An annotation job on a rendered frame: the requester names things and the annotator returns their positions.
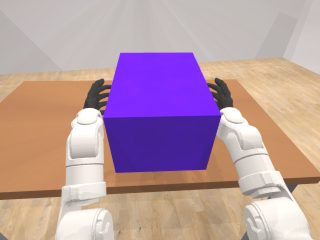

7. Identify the carton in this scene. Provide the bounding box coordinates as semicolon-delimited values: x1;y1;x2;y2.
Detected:
103;52;222;173

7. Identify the robot left forearm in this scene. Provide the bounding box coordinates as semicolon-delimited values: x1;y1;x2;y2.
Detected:
55;108;107;240

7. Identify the robot right forearm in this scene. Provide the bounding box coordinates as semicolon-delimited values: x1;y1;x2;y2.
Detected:
216;107;311;235

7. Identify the left robot hand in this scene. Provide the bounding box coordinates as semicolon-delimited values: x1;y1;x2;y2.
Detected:
83;78;112;115

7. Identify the right robot upper arm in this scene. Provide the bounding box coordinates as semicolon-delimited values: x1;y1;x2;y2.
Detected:
244;196;313;240

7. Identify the table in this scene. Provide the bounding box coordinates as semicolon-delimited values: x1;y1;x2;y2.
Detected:
0;79;320;240

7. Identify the right robot hand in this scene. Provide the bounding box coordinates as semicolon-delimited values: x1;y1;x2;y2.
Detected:
207;78;234;111

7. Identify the left robot upper arm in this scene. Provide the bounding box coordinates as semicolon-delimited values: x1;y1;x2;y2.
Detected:
56;208;115;240

